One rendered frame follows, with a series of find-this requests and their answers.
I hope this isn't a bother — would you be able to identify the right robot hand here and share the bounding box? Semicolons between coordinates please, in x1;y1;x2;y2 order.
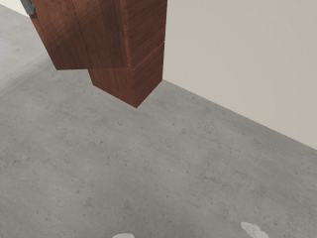
241;221;269;238

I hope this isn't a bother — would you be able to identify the handle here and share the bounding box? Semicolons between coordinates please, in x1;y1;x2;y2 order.
20;0;36;15

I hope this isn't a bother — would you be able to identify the cupboard door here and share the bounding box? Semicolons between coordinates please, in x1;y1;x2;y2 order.
29;0;128;70

